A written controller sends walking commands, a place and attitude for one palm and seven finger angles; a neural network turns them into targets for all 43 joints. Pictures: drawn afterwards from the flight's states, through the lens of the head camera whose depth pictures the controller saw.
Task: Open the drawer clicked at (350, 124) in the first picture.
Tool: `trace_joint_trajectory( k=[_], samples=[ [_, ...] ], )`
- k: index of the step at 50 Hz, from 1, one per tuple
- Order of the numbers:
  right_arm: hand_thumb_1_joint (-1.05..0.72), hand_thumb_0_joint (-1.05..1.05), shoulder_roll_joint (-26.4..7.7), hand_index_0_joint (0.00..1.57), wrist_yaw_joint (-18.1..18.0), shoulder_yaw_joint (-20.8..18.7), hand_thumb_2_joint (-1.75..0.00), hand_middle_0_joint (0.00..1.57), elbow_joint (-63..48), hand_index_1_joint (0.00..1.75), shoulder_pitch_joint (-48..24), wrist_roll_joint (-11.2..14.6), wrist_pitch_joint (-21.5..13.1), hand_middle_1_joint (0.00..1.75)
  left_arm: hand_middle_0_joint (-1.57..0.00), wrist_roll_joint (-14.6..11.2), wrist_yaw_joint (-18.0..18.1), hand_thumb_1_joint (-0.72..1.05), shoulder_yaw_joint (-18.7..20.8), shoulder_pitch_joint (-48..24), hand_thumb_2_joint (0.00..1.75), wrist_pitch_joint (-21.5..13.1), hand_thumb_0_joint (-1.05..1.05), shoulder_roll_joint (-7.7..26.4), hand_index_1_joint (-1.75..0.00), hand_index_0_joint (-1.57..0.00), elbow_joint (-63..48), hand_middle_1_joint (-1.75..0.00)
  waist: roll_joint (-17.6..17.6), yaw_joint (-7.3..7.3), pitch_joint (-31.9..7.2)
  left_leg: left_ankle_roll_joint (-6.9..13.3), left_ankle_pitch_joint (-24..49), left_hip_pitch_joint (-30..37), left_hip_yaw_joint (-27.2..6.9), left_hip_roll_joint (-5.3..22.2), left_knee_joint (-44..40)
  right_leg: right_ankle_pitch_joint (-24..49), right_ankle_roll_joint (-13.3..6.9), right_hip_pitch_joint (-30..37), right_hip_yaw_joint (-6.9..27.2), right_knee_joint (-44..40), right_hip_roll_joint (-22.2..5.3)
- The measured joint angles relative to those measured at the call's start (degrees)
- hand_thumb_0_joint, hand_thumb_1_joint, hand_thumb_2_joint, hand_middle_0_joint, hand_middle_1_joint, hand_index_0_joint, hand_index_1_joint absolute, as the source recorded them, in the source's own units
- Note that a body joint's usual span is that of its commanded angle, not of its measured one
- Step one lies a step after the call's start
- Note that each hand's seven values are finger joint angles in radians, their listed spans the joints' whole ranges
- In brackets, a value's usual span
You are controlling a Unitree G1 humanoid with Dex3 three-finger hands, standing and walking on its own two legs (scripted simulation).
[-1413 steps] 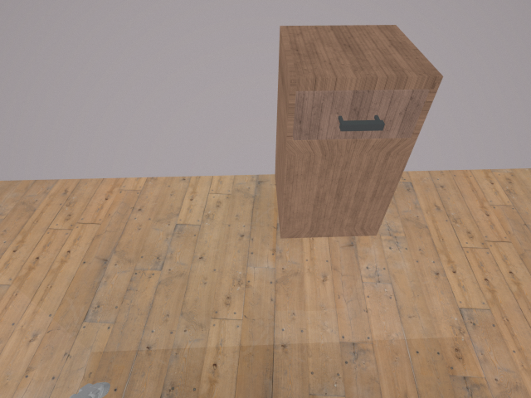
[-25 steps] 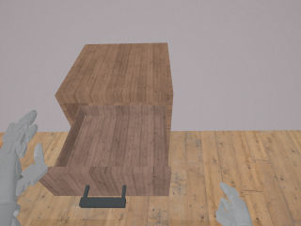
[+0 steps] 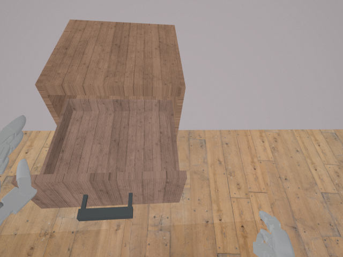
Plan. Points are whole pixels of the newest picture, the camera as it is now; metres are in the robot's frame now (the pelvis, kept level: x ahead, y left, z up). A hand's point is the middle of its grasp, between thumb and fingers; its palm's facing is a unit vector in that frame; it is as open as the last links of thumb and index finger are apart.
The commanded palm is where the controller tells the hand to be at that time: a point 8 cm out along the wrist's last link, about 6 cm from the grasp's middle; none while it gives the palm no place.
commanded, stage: step back with the hand held close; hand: left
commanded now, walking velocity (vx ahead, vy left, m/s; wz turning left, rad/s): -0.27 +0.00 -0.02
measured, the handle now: (107, 205) +0.26 +0.17 -0.10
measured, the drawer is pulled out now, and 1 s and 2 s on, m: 0.30 0.30 0.30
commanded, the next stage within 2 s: stop stepping back and stand still in 0.72 s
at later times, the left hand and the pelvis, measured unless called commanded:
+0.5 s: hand out of the picture +0.11 +0.24 +0.16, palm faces +0.38 -0.82 -0.43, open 7.4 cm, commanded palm +0.05 +0.28 +0.18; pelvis -0.09 +0.00 -0.01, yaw +0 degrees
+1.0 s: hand out of the picture +0.00 +0.23 +0.16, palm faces +0.30 -0.84 -0.46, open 7.4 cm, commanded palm -0.06 +0.27 +0.18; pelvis -0.20 +0.00 +0.00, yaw -2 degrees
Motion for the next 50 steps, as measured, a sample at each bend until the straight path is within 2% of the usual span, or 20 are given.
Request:
trace_joint_trajectory(
  k=[4, 8, 10, 13, 16, 19, 21, 23, 25, 27, 30, 32, 33, 35, 38, 40, 42, 45, 48, 50],
  samples=[
    [-0.90, 0.01, 0.95, 0.20, 0.12, 0.62, -0.90, 0.20, -0.37, 0.30, 0.13, -0.86, -1.23, 0.30, -0.22, -0.02, 0.82, 0.89, 1.73, -0.71, 0.89, -0.84, 0.02, 0.67, -0.30, -0.21, -1.09, -0.30, -0.43, 0.59, -0.90, 0.32, 0.42, -1.13, 0.68, -0.53, 1.12, -0.14, 0.36, -1.70, 0.39, 2.19, -0.59],
    [-0.90, 0.01, 1.71, 0.20, 0.16, 1.49, -0.90, 0.20, -0.18, 0.30, -0.04, -1.74, -2.19, 0.30, -0.22, 0.43, 1.30, 0.89, 1.45, -1.97, 0.89, -1.05, 0.02, -1.52, -0.30, -0.21, 0.69, -0.30, 0.95, 1.63, -1.97, 0.51, 0.51, -1.84, 1.89, -0.27, 2.38, -3.62, 1.24, -3.31, 0.43, 5.20, -0.95],
    [-0.90, 0.01, 1.95, 0.20, 0.16, 1.98, -0.90, 0.20, -0.22, 0.30, -0.02, -1.70, -2.21, 0.30, -0.22, 0.44, 1.47, 0.89, 1.07, -2.72, 0.89, -0.61, 0.02, -2.57, -0.30, -0.21, 1.81, -0.30, 1.64, 1.84, -2.14, 0.39, 0.28, -2.51, 2.29, -0.18, 3.75, 0.04, 0.80, -3.47, 0.37, 4.81, -1.01],
    [-0.90, 0.01, 1.50, 0.20, 0.32, 2.24, -0.90, 0.20, 0.34, 0.30, 0.43, -1.52, -1.59, 0.30, -0.21, 0.69, 1.28, 0.89, -0.83, -4.56, 0.89, 0.04, 0.02, -4.65, -0.30, -0.21, 3.79, -0.30, 3.26, 1.67, -2.54, -0.19, -4.13, -4.69, 1.70, 0.41, 7.41, 1.75, -0.17, -3.92, -0.53, 4.45, -0.55],
    [-0.90, 0.01, 1.02, 0.20, 0.39, 2.16, -0.90, 0.21, 1.61, 0.30, 1.19, -1.25, -0.08, 0.30, -0.21, 0.83, 1.32, 0.89, -2.65, -6.26, 0.89, 0.62, 0.02, -5.66, -0.30, -0.21, 4.60, -0.30, 2.26, 1.44, -2.32, -0.88, -10.36, -6.41, 1.60, 0.52, 13.48, 2.59, -0.30, -4.24, -1.05, 3.32, -1.37],
    [-0.90, 0.01, 0.34, 0.20, 0.20, 2.63, -0.90, 0.21, 1.93, 0.30, 2.49, -1.21, 0.86, 0.30, -0.22, 1.04, 1.14, 0.89, -2.50, -5.06, 0.89, 0.35, 0.02, -4.90, -0.30, -0.21, 3.46, -0.30, 0.25, 0.53, -2.47, -0.62, -9.37, -2.31, 2.19, 2.13, 7.03, 3.71, 0.17, -5.36, -1.21, 3.29, -2.28],
    [-0.90, 0.01, -0.08, 0.20, -0.20, 2.17, -0.90, 0.21, 2.00, 0.30, 2.83, -1.57, 0.13, 0.30, -0.22, 1.39, 1.40, 0.89, -1.87, -4.49, 0.89, -0.29, 0.02, -4.00, -0.30, -0.21, 2.94, -0.30, 0.04, -0.19, -1.45, -0.71, 0.70, -2.51, 2.64, 2.74, 4.28, -1.08, 1.26, -6.93, -0.81, 6.51, -2.01],
    [-0.90, 0.01, 0.34, 0.20, -0.20, 1.32, -0.90, 0.20, 2.68, 0.30, 3.11, -1.66, -1.45, 0.30, -0.22, 1.31, 1.73, 0.89, -0.58, -3.85, 0.89, -0.61, 0.02, -2.88, -0.30, -0.21, 2.82, -0.30, 0.03, 0.00, -0.86, -1.24, 1.62, -3.03, 2.95, 3.05, 4.68, -8.65, 2.28, -8.51, 1.00, 14.37, -0.99],
    [-0.90, 0.01, 1.01, 0.20, 0.30, 0.75, -0.90, 0.20, 3.05, 0.30, 3.72, -1.34, -2.58, 0.30, -0.22, 0.61, 1.60, 0.89, 1.12, -2.81, 0.89, -0.68, 0.02, -1.88, -0.30, -0.21, 2.32, -0.30, 0.53, 0.36, -1.42, -1.72, 1.17, -3.40, 3.14, 3.81, 4.14, -12.49, 2.88, -7.85, 1.84, 19.23, -0.32],
    [-0.90, 0.01, 1.48, 0.20, 0.89, 0.60, -0.90, 0.20, 3.61, 0.30, 3.89, -0.93, -3.58, 0.30, -0.22, -0.05, 1.42, 0.89, 2.52, -2.38, 0.89, -0.90, 0.02, -1.36, -0.30, -0.21, 1.40, -0.30, 1.11, 1.13, -1.86, -2.15, 1.56, -3.93, 3.47, 4.75, 3.65, -12.28, 3.40, -4.33, 1.56, 16.78, -0.81],
    [-0.90, 0.01, 1.78, 0.20, 1.81, 1.20, -0.90, 0.20, 4.55, 0.30, 2.39, -0.28, -4.67, 0.30, -0.21, -0.64, 0.94, 0.89, 3.68, -3.52, 0.89, -1.87, 0.02, -1.46, -0.30, -0.21, 0.77, -0.30, 1.43, 2.81, -1.72, -2.94, 2.21, -5.68, 4.95, 6.25, 4.35, -7.81, 3.61, 2.06, 1.26, 6.57, -2.40],
    [-0.90, 0.01, 1.22, 0.20, 2.30, 1.42, -0.90, 0.20, 5.39, 0.30, 0.16, 0.13, -4.90, 0.30, -0.21, -0.50, -0.05, 0.89, 2.27, -6.46, 0.89, -2.65, 0.02, -2.92, -0.30, -0.21, 2.27, -0.30, 4.17, 2.78, 0.05, -3.34, 2.93, -6.75, 3.88, 8.54, 4.86, -5.43, 2.28, 2.51, 0.07, 3.69, -0.14],
    [-0.90, 0.01, 1.11, 0.20, 2.52, 1.46, -0.90, 0.20, 5.46, 0.30, -0.55, 0.39, -4.88, 0.30, -0.21, -0.47, -0.50, 0.89, 1.41, -7.65, 0.89, -2.90, 0.02, -3.16, -0.30, -0.21, 2.90, -0.30, 4.56, 2.44, 0.61, -3.07, 1.80, -7.55, 3.27, 8.60, 5.29, -4.17, 1.65, 2.11, -0.39, 3.13, 0.16],
    [-0.90, 0.01, 1.21, 0.20, 2.97, 1.03, -0.90, 0.20, 5.31, 0.30, -1.36, 1.14, -4.46, 0.30, -0.21, -0.58, -1.32, 0.89, -0.53, -8.99, 0.89, -2.93, 0.02, -3.26, -0.30, -0.21, 3.64, -0.30, 3.14, 1.91, 1.12, -2.86, -4.46, -10.13, 2.30, 6.13, 12.82, -2.57, 0.91, 0.84, -0.40, 2.83, -1.08],
    [-0.90, 0.01, 1.39, 0.20, 2.89, 0.68, -0.90, 0.20, 4.39, 0.30, -1.96, 1.21, -2.66, 0.30, -0.21, -0.30, -2.21, 0.89, -1.54, -6.42, 0.89, -3.15, 0.02, -3.24, -0.30, -0.21, 3.97, -0.30, -0.17, 0.82, 0.44, -3.38, -8.65, -11.92, 3.31, 3.15, 24.39, -0.40, 0.86, -0.57, 0.79, 1.17, -3.45],
    [-0.90, 0.01, 1.39, 0.20, 2.23, 0.88, -0.90, 0.20, 3.08, 0.30, -2.01, 1.20, -1.32, 0.30, -0.22, -0.13, -2.19, 0.89, -1.11, -3.23, 0.89, -2.97, 0.02, -2.76, -0.30, -0.21, 3.48, -0.30, -1.88, 0.21, -0.38, -3.29, -10.21, -9.76, 4.35, 2.97, 22.40, 1.25, 1.14, -1.51, 1.60, -0.21, -4.28],
    [-0.90, 0.01, 0.89, 0.20, 1.45, 1.05, -0.90, 0.20, 1.75, 0.30, -1.86, 0.91, -0.64, 0.30, -0.22, -0.07, -1.88, 0.89, -0.74, -0.87, 0.89, -2.64, 0.02, -2.31, -0.30, -0.21, 2.33, -0.30, -2.55, -0.13, -0.86, -2.80, -9.63, -5.80, 4.64, 3.41, 13.93, 2.72, 1.51, -2.55, 1.68, -1.24, -4.43],
    [-0.90, 0.01, -0.79, 0.20, 0.47, 0.54, -0.90, 0.20, 0.25, 0.30, -1.46, 0.35, -1.04, 0.30, -0.22, 0.07, -1.25, 0.89, -0.37, 0.21, 0.89, -2.54, 0.02, -1.30, -0.30, -0.22, -0.56, -0.30, -1.28, -0.73, -0.12, -2.06, -0.29, 0.66, 4.29, 4.91, -2.64, 3.15, 2.29, -4.65, -0.25, 0.54, -4.00],
    [-0.90, 0.01, 0.53, 0.20, 0.25, 0.05, -0.90, 0.20, 1.38, 0.30, -1.06, 0.34, -2.02, 0.30, -0.22, 0.08, -0.57, 0.89, 0.91, -0.74, 0.89, -2.32, 0.02, 0.42, -0.30, -0.22, -1.44, -0.30, -3.29, 1.17, 1.48, -2.68, 2.19, 0.94, 5.10, 3.96, -2.19, -6.96, 3.45, -6.21, 0.80, 8.38, -4.37],
    [-0.90, 0.01, 1.74, 0.20, 0.50, 0.39, -0.90, 0.20, 1.81, 0.30, 0.01, 0.20, -2.97, 0.30, -0.22, 0.01, 0.09, 0.89, 2.11, -0.05, 0.89, -1.71, 0.02, 0.47, -0.30, -0.22, -1.98, -0.30, -2.89, 1.44, 0.59, -2.80, 2.12, 1.20, 5.15, 4.48, -2.49, -12.10, 3.77, -6.32, 0.60, 14.28, -3.60]
  ],
)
